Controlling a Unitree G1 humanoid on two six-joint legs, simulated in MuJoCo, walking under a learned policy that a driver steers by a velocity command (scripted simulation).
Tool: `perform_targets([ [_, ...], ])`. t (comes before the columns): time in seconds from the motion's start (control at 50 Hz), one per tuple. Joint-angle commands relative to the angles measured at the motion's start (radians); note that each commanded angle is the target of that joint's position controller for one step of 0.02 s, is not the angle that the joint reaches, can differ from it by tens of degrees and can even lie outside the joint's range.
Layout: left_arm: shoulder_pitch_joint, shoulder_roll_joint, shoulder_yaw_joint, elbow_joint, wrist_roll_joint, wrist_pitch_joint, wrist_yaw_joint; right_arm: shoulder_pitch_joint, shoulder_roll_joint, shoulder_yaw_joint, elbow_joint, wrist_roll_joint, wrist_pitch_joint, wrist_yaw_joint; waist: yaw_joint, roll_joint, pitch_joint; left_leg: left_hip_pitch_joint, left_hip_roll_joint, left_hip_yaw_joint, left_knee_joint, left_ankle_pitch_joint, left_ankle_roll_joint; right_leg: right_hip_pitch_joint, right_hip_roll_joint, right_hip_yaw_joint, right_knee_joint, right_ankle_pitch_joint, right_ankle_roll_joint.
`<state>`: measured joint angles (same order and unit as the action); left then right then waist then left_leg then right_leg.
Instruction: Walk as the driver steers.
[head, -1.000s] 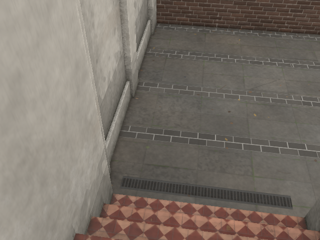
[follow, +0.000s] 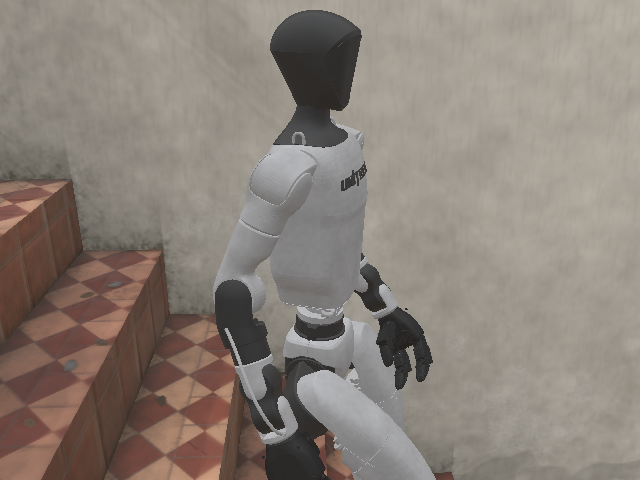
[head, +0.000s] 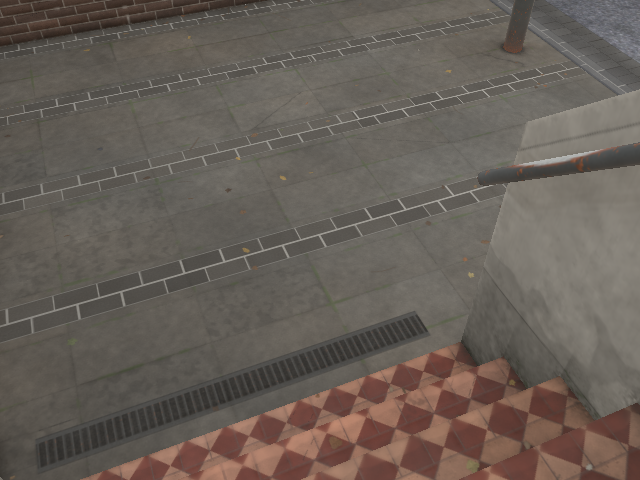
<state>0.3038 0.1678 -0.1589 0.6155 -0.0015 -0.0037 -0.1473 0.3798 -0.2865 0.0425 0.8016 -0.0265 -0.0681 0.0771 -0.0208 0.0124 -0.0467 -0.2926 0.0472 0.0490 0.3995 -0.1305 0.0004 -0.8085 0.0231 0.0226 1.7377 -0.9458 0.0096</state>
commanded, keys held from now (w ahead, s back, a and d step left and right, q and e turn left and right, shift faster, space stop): shift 0.36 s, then q+shift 0.56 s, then shift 0.08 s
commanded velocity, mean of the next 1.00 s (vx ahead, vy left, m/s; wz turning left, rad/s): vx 0.01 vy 0.00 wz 0.39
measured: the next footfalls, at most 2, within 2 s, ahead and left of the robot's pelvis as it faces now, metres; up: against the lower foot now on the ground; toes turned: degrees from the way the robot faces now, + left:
left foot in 1.24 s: +0.04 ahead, +0.25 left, +0.00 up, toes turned +38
right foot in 1.96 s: +0.35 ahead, +0.08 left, -0.22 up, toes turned +3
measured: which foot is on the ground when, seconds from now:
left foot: down 0.00-0.60, up 0.62-1.00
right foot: down 0.00-1.00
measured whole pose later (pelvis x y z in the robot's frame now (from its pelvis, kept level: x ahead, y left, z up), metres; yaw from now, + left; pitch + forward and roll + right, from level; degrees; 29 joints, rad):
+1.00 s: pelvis -0.03 -0.01 +0.13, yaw +24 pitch +5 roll +2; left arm 0.29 0.24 -0.04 0.80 0.14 -0.15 0.06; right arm 0.04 -0.28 -0.05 0.56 -0.15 0.00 0.08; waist 0.11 0.00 -0.06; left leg -0.94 0.05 0.02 1.30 0.18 0.02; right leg -0.46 -0.21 -0.26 1.12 -0.72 0.00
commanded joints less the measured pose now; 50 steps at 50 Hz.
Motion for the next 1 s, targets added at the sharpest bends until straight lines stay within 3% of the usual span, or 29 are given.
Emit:
perform_targets([
  [0.02, -0.154, 0.106, 0.029, -0.084, -0.006, -0.032, 0.0, 0.115, -0.11, -0.032, -0.072, -0.016, -0.003, -0.007, -0.072, -0.029, 0.054, 0.233, 0.089, -0.101, -0.152, -0.179, 0.005, -0.168, -0.029, 0.208, -0.522, 0.051, -0.154],
  [0.04, -0.163, 0.087, 0.012, -0.065, -0.007, -0.041, -0.007, 0.15, -0.079, -0.02, -0.068, -0.008, -0.002, -0.003, -0.09, -0.029, 0.056, 0.26, 0.06, -0.067, -0.131, -0.101, -0.031, -0.188, -0.058, 0.261, -0.545, 0.057, -0.16],
  [0.06, -0.083, 0.106, 0.073, -0.029, -0.001, -0.002, 0.123, 0.209, -0.127, -0.083, 0.046, 0.089, 0.055, -0.031, -0.024, -0.005, -0.087, 0.253, 0.152, 0.023, -0.037, 0.436, 0.038, 0.101, -0.036, 0.122, -0.498, 0.272, -0.194],
  [0.08, -0.096, 0.133, 0.068, -0.045, 0.013, 0.03, 0.173, 0.182, -0.105, -0.076, 0.012, 0.078, 0.086, -0.038, -0.023, -0.058, -0.083, 0.262, 0.114, 0.059, -0.024, 0.427, 0.048, 0.035, -0.032, 0.217, -0.52, 0.248, -0.218],
  [0.12, -0.147, 0.082, 0.058, -0.067, 0.019, 0.054, 0.197, 0.121, -0.088, -0.076, 0.004, 0.058, 0.113, -0.047, -0.012, -0.027, -0.02, 0.191, 0.105, 0.068, -0.029, 0.444, 0.07, 0.016, -0.046, 0.2, -0.531, 0.203, -0.205],
  [0.22, -0.168, 0.063, 0.072, -0.025, 0.019, 0.074, 0.194, 0.14, -0.033, -0.06, 0.033, 0.041, 0.125, -0.047, -0.007, -0.033, 0.081, 0.131, 0.067, 0.074, -0.054, 0.142, 0.061, -0.064, -0.022, 0.119, -0.54, 0.011, -0.193],
  [0.28, -0.151, 0.092, 0.091, 0.008, 0.02, 0.073, 0.183, 0.156, -0.063, -0.071, 0.034, 0.038, 0.124, -0.043, 0.004, -0.045, 0.11, 0.076, 0.054, 0.067, -0.086, -0.152, 0.032, -0.048, -0.003, 0.104, -0.555, -0.026, -0.221],
  [0.36, -0.083, 0.073, 0.102, 0.069, 0.017, 0.07, 0.169, 0.15, -0.125, -0.091, 0.059, 0.033, 0.116, -0.052, 0.036, 0.082, 0.158, -0.151, 0.07, 0.06, -0.247, -0.366, 0.02, 0.147, 0.078, -0.08, -0.353, 0.18, -0.209],
  [0.38, -0.101, 0.103, 0.117, -0.032, 0.025, 0.027, 0.107, 0.188, -0.183, -0.106, 0.002, -0.134, 0.065, -0.096, -0.009, 0.106, 0.248, -0.107, 0.058, -0.093, -0.236, -0.519, 0.092, -0.186, 0.101, -0.108, -0.181, -0.091, -0.193],
  [0.4, -0.107, 0.059, 0.131, -0.042, 0.014, 0.025, 0.099, 0.286, -0.177, -0.108, 0.063, -0.144, 0.046, -0.124, -0.028, 0.217, 0.175, -0.087, 0.171, -0.236, -0.325, -0.413, 0.171, -0.11, 0.114, -0.268, 0.132, -0.003, -0.12],
  [0.44, -0.197, 0.0, 0.097, -0.132, -0.011, 0.015, 0.111, 0.304, -0.226, -0.129, 0.049, -0.129, 0.017, -0.14, -0.064, 0.18, 0.082, 0.06, 0.323, -0.374, -0.314, -0.154, 0.281, -0.234, 0.078, -0.178, 0.481, 0.005, -0.098],
  [0.48, -0.189, -0.028, 0.066, -0.23, 0.008, 0.018, 0.111, 0.257, -0.195, -0.136, 0.055, -0.074, -0.038, -0.137, -0.033, 0.072, 0.035, 0.17, 0.341, -0.45, -0.278, -0.164, 0.278, -0.311, -0.005, -0.021, 0.142, 0.061, -0.098],
  [0.5, -0.155, -0.031, 0.062, -0.25, -0.004, 0.035, 0.107, 0.225, -0.179, -0.139, 0.037, -0.074, -0.048, -0.141, -0.033, 0.055, 0.019, 0.095, 0.298, -0.406, -0.352, -0.203, 0.265, -0.212, 0.022, -0.114, -0.037, 0.087, -0.092],
  [0.56, -0.107, 0.09, 0.111, -0.244, -0.008, 0.042, 0.101, 0.14, -0.218, -0.161, -0.039, -0.106, -0.031, -0.126, 0.042, 0.212, -0.075, -0.12, 0.23, -0.373, -0.488, -0.185, 0.316, 0.153, 0.124, -0.188, -0.244, 0.018, -0.134],
  [0.58, -0.074, 0.119, 0.13, -0.225, -0.007, 0.035, 0.105, 0.053, -0.206, -0.16, -0.081, -0.112, -0.022, -0.114, 0.096, 0.191, -0.106, -0.169, 0.241, -0.397, -0.515, -0.166, 0.354, 0.288, 0.144, -0.137, -0.412, 0.065, -0.167],
  [0.6, 0.109, 0.147, 0.14, -0.153, 0.022, 0.017, 0.133, 0.017, -0.088, -0.118, -0.138, -0.135, -0.014, -0.091, 0.147, 0.016, -0.222, -0.372, 0.177, -0.372, -0.353, -0.28, 0.321, 0.61, 0.036, 0.169, -0.599, 0.18, -0.345],
  [0.62, 0.467, 0.174, 0.149, -0.034, 0.074, -0.003, 0.186, -0.074, 0.052, -0.048, -0.219, -0.149, -0.004, -0.074, 0.31, -0.171, -0.154, -0.875, -0.052, -0.273, 0.1, -0.468, 0.125, 0.936, -0.332, 0.928, -0.969, 0.462, -0.682],
  [0.64, 0.623, 0.13, 0.138, 0.017, 0.16, -0.004, 0.202, -0.247, 0.137, 0.002, -0.27, -0.098, 0.012, -0.08, 0.468, -0.005, 0.101, -1.321, -0.181, -0.616, 0.269, -0.361, -0.009, 0.969, -0.485, 1.342, -1.178, 0.764, -0.753],
  [0.66, 0.51, 0.115, 0.138, 0.016, 0.193, 0.0, 0.168, -0.344, 0.181, 0.029, -0.289, -0.053, 0.007, -0.086, 0.447, 0.016, 0.163, -1.428, -0.177, -0.799, 0.269, -0.233, -0.075, 0.912, -0.533, 1.298, -1.221, 0.95, -0.689],
  [0.68, 0.345, 0.118, 0.151, 0.029, 0.177, 0.006, 0.13, -0.328, 0.122, 0.005, -0.286, -0.031, -0.004, -0.104, 0.335, -0.059, 0.05, -1.321, -0.188, -0.729, 0.347, -0.179, -0.123, 0.819, -0.479, 1.065, -1.11, 1.029, -0.621],
  [0.7, 0.134, 0.122, 0.161, 0.014, 0.148, 0.002, 0.094, -0.201, 0.032, -0.026, -0.248, -0.028, -0.016, -0.125, 0.165, -0.104, -0.08, -1.064, -0.201, -0.532, 0.585, -0.137, -0.155, 0.608, -0.383, 0.656, -1.006, 1.075, -0.487],
  [0.72, -0.018, 0.153, 0.187, -0.002, 0.123, -0.01, 0.074, -0.002, -0.052, -0.048, -0.187, -0.087, 0.006, -0.111, 0.023, -0.115, -0.121, -0.784, -0.203, -0.279, 0.844, -0.085, -0.176, 0.305, -0.306, 0.316, -0.958, 0.972, -0.4],
  [0.74, -0.191, 0.131, 0.184, -0.041, 0.123, -0.028, 0.064, 0.084, -0.123, -0.07, -0.132, -0.106, 0.05, -0.081, -0.07, -0.146, -0.083, -0.574, -0.178, -0.129, 1.146, -0.018, -0.182, -0.027, -0.264, 0.16, -1.012, 0.71, -0.321],
  [0.78, -0.446, 0.066, 0.155, -0.072, 0.098, -0.068, 0.081, 0.044, -0.149, -0.092, -0.139, -0.076, 0.093, -0.057, -0.166, -0.034, -0.025, -0.433, -0.177, -0.104, 1.468, 0.113, -0.103, -0.249, -0.261, 0.002, -1.037, 0.575, -0.209],
  [0.82, -0.385, 0.062, 0.132, -0.025, 0.083, -0.105, 0.143, 0.021, -0.089, -0.083, -0.145, -0.056, 0.074, -0.041, -0.127, 0.058, -0.022, -0.461, -0.136, -0.099, 1.507, 0.239, -0.038, -0.079, -0.265, -0.086, -0.939, 0.778, -0.158],
  [0.88, -0.004, 0.185, 0.159, 0.123, 0.098, -0.146, 0.212, -0.24, -0.014, -0.07, -0.283, -0.068, 0.048, -0.007, 0.096, -0.018, 0.002, -0.823, -0.05, -0.068, 1.338, 0.121, -0.014, 0.49, -0.31, -0.058, -0.85, 0.946, -0.136],
  [0.94, 0.33, 0.149, 0.134, 0.26, 0.137, -0.135, 0.231, -0.534, 0.049, -0.061, -0.363, -0.115, 0.039, 0.01, 0.295, -0.16, 0.053, -1.134, 0.037, -0.078, 0.866, 0.298, 0.001, 0.867, -0.414, 0.064, -0.847, 0.761, -0.127],
  [0.96, 0.378, 0.13, 0.121, 0.292, 0.154, -0.131, 0.224, -0.599, 0.05, -0.069, -0.373, -0.137, 0.047, 0.014, 0.312, -0.221, 0.07, -1.161, 0.042, -0.086, 0.801, 0.344, 0.02, 0.866, -0.466, 0.123, -0.87, 0.759, -0.141],
  [1.0, 0.349, 0.138, 0.112, 0.325, 0.172, -0.128, 0.199, -0.635, 0.017, -0.088, -0.373, -0.141, 0.059, 0.006, 0.269, -0.233, 0.08, -1.083, 0.018, -0.048, 0.738, 0.352, 0.053, 0.736, -0.52, 0.173, -0.929, 0.801, -0.162],
])
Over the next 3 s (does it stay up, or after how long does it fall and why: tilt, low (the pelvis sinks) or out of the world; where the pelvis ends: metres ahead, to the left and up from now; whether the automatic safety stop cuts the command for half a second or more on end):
stays up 0.85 0.12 -0.70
